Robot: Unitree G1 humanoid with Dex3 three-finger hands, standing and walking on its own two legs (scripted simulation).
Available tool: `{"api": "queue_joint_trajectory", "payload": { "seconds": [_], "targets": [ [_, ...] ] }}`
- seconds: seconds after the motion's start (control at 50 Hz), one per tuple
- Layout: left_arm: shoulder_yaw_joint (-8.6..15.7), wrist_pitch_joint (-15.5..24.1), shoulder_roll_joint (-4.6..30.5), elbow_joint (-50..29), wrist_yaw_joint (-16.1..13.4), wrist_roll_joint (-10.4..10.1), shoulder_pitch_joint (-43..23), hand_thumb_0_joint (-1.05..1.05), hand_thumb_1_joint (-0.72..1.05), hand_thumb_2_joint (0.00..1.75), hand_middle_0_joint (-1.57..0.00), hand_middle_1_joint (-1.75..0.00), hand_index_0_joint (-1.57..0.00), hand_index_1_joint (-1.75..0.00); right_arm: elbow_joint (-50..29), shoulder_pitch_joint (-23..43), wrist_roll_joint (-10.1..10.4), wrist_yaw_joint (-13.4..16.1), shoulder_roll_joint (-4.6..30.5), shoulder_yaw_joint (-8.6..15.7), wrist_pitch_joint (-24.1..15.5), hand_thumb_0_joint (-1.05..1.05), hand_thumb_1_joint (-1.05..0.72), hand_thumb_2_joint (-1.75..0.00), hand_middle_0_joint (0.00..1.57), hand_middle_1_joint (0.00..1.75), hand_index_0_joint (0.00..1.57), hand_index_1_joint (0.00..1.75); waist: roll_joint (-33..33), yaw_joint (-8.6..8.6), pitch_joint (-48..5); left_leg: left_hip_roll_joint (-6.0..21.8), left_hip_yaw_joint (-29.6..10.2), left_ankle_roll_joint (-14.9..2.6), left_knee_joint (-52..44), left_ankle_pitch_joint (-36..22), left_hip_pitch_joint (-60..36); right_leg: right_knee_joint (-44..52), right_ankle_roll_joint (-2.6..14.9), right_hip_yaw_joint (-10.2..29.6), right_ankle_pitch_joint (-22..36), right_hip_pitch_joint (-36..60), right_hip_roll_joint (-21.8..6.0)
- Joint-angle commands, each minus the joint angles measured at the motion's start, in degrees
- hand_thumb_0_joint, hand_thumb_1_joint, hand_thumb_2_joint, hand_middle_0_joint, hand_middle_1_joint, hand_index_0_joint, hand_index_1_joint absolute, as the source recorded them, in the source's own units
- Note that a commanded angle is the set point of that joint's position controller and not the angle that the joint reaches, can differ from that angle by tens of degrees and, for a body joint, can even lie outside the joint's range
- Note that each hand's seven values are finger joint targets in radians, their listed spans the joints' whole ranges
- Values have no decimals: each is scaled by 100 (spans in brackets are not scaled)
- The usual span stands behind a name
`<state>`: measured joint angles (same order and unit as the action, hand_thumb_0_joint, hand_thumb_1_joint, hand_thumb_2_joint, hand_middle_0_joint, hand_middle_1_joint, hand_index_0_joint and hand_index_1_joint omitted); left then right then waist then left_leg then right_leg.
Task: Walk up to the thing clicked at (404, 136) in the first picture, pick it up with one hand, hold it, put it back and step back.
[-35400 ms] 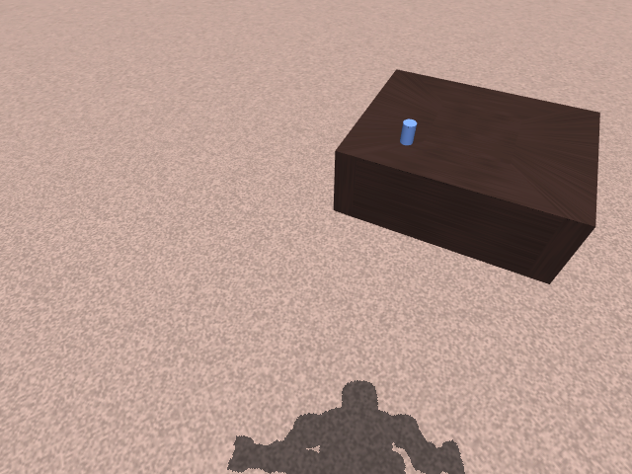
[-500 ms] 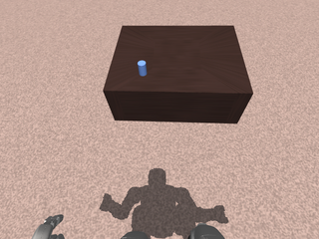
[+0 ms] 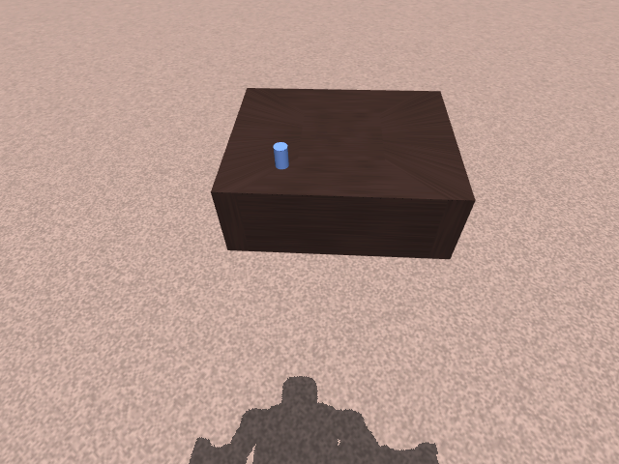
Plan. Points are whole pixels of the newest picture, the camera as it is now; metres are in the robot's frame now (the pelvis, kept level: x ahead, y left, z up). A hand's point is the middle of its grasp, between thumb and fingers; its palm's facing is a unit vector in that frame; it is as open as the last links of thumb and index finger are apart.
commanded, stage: step back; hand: left
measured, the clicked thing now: (281, 156) +1.17 +0.18 -0.39
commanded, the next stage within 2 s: stand in 0.68 s
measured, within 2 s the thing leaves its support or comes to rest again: neither
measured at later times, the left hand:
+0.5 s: hand out of the picture +0.12 +0.27 -0.15, palm faces +0.03 -0.94 -0.35, open 7.3 cm
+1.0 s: hand out of the picture +0.14 +0.25 -0.13, palm faces -0.02 -0.94 -0.33, open 7.3 cm
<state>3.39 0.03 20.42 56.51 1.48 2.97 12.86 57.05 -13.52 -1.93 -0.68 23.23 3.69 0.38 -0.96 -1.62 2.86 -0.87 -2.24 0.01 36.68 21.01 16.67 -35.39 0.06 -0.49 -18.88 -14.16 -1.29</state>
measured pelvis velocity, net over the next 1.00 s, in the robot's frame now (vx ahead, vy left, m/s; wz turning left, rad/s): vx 0.05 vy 0.00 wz -0.01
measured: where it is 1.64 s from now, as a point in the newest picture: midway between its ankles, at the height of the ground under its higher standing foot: outside the picture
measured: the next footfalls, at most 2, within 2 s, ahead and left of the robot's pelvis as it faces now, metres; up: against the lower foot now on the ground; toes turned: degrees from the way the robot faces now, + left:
none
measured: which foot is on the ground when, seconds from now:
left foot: down 0.00-1.00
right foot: down 0.00-1.00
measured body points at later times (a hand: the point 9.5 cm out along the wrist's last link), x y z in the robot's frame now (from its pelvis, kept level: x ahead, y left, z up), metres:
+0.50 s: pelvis +0.04 +0.01 +0.00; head +0.06 +0.01 +0.45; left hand +0.12 +0.32 -0.12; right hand +0.13 -0.30 -0.12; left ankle +0.06 +0.11 -0.73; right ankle +0.02 -0.13 -0.73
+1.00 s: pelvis +0.05 +0.00 +0.02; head +0.06 +0.00 +0.47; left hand +0.14 +0.30 -0.11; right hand +0.16 -0.29 -0.11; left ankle +0.06 +0.11 -0.73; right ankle +0.02 -0.13 -0.73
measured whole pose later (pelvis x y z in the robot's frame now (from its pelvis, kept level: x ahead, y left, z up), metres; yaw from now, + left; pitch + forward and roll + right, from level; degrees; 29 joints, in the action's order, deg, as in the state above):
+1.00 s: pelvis +0.05 +0.00 +0.02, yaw +0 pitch -3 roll +0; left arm 0.0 1.2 19.5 64.0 0.3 0.7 3.7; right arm 63.6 -1.5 -0.5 -0.2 19.2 0.9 -0.6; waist -0.1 -0.4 4.4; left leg 0.1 1.0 -0.2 20.1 10.3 6.9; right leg -19.1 -1.1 -1.4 -12.9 -3.3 -1.5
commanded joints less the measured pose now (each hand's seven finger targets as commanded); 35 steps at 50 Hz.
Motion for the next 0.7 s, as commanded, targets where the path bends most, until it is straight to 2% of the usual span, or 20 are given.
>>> {"api": "queue_joint_trajectory", "payload": {
  "seconds": [0.0,0.02,0.04,0.08,0.1,0.18,0.2,0.22,0.24,0.26,0.28,0.32,0.36,0.38,0.4,0.42,0.44,0.48,0.54,0.68],
  "targets": [
    [133,103,1048,-547,-62,-157,-667,0,90,90,-20,-30,-20,-30,-361,138,-66,88,1206,290,-326,0,-90,-90,20,30,20,30,-368,275,-23,1039,-1888,-465,-1919,1163,-937,299,254,494,-1162,-1478,-218],
    [215,89,1229,-454,-91,-200,-712,0,90,90,-20,-30,-20,-30,-364,159,-34,71,1479,321,-329,0,-90,-90,20,30,20,30,-574,238,24,1643,-2673,-929,-2461,2486,-350,-506,173,70,-1113,-1124,32],
    [240,99,1341,-441,-91,-178,-572,0,90,90,-20,-30,-20,-30,-440,332,-48,67,1517,339,-351,0,-90,-90,20,30,20,30,-413,188,107,1811,-2799,-1155,-2534,2361,-222,-869,142,222,-1033,-1050,-40],
    [225,162,1227,-405,-87,-195,-528,0,90,90,-20,-30,-20,-30,-433,374,-70,85,1318,280,-391,0,-90,-90,20,30,20,30,-482,155,24,1624,-2264,-1057,-2217,785,-525,-691,170,309,-992,-1031,-136],
    [243,174,1244,-329,-88,-207,-480,0,90,90,-20,-30,-20,-30,-384,376,-70,86,1312,271,-399,0,-90,-90,20,30,20,30,-724,149,46,1482,-1994,-966,-2132,386,-387,-545,154,309,-924,-824,-191],
    [245,232,1125,-42,-140,-158,-144,0,90,90,-20,-30,-20,-30,-410,707,58,57,1033,172,-232,0,-90,-90,20,30,20,30,-707,-94,-253,921,-949,-447,-1505,-43,405,1118,188,-119,223,915,149],
    [284,256,1225,1,-172,-113,-24,0,90,90,-20,-30,-20,-30,-459,735,88,58,899,136,-211,0,-90,-90,20,30,20,30,-457,-185,-408,791,-777,-302,-1142,-88,734,1228,253,154,295,1438,-15],
    [346,274,1538,-5,-189,-79,22,0,90,90,-20,-30,-20,-30,-493,734,106,55,776,107,-194,0,-90,-90,20,30,20,30,253,-207,-273,341,-519,-116,-580,494,1321,1606,510,1256,-703,1431,-611],
    [396,270,1854,6,-180,-75,-41,0,90,90,-20,-30,-20,-30,-446,709,74,85,760,120,-172,0,-90,-90,20,30,20,30,849,-175,-58,-103,-101,-83,349,936,1346,2157,932,2214,-2061,958,-1409],
    [410,279,1898,-166,-172,-56,-411,0,90,90,-20,-30,-20,-30,-380,587,29,101,875,155,-183,0,-90,-90,20,30,20,30,834,-86,186,61,-128,-17,856,895,1266,2258,1268,2591,-2001,540,-1943],
    [401,305,1750,-266,-183,-88,-594,0,90,90,-20,-30,-20,-30,-338,466,37,90,922,154,-217,0,-90,-90,20,30,20,30,642,-18,307,209,-223,-21,912,774,1301,2077,1334,2371,-1100,532,-1949],
    [319,329,1550,-254,-206,-106,-715,0,90,90,-20,-30,-20,-30,-235,404,68,79,774,122,-301,0,-90,-90,20,30,20,30,740,56,94,342,-104,-44,137,438,840,1647,1113,1546,782,604,-1631],
    [229,282,1470,-253,-171,-162,-911,0,90,90,-20,-30,-20,-30,-60,79,50,86,650,115,-373,0,-90,-90,20,30,20,30,887,285,-328,156,157,-41,-1110,-819,-368,929,690,657,2243,339,-1125],
    [171,239,1337,-277,-158,-190,-918,0,90,90,-20,-30,-20,-30,-3,63,20,105,707,167,-378,0,-90,-90,20,30,20,30,791,293,-436,233,-10,-100,-1218,-1628,-822,633,449,390,2428,149,-864],
    [122,212,1168,-328,-157,-224,-847,0,90,90,-20,-30,-20,-30,-38,134,-2,133,896,204,-389,0,-90,-90,20,30,20,30,392,225,-575,770,-606,-276,-1285,-2519,-1076,275,222,105,2182,-27,-550],
    [116,178,1138,-270,-157,-304,-788,0,90,90,-20,-30,-20,-30,-117,460,42,125,1104,189,-394,0,-90,-90,20,30,20,30,1,48,-580,1219,-1218,-605,-1325,-2272,-736,256,48,-15,746,8,-186],
    [126,167,1171,-186,-180,-292,-807,0,90,90,-20,-30,-20,-30,-119,629,77,111,1206,187,-369,0,-90,-90,20,30,20,30,-192,46,-488,1450,-1386,-845,-1393,-2019,-419,350,97,62,57,301,-158],
    [93,199,1146,-114,-198,-239,-890,0,90,90,-20,-30,-20,-30,-80,868,72,121,1060,123,-341,0,-90,-90,20,30,20,30,-209,0,-541,1243,-1033,-619,-1308,-2505,-435,773,168,137,595,584,-295],
    [112,256,1342,20,-217,-255,-744,0,90,90,-20,-30,-20,-30,-26,946,98,155,927,93,-322,0,-90,-90,20,30,20,30,-260,41,-713,722,-275,-254,-877,-3277,-583,888,227,244,2136,961,-544],
    [-35,187,1096,213,-230,-306,-930,0,90,90,-20,-30,-20,-30,94,1091,161,161,881,13,-263,0,-90,-90,20,30,20,30,-30,147,-794,875,-384,-264,-1239,-3570,-1147,1189,99,294,2499,923,-580]
  ]
}}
